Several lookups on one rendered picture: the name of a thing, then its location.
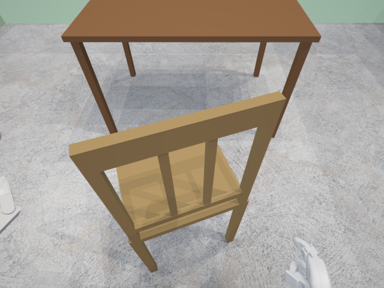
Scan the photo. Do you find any robot left hand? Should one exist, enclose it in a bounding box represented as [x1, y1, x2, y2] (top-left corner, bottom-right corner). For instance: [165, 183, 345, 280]
[0, 131, 21, 234]

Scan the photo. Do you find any robot right hand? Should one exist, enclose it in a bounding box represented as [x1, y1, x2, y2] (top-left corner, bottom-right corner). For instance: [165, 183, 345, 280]
[286, 237, 332, 288]

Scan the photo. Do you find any chair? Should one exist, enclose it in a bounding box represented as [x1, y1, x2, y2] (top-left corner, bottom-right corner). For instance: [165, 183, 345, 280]
[69, 91, 286, 273]

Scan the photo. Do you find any table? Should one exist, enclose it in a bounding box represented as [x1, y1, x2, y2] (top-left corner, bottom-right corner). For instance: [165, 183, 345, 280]
[61, 0, 321, 138]

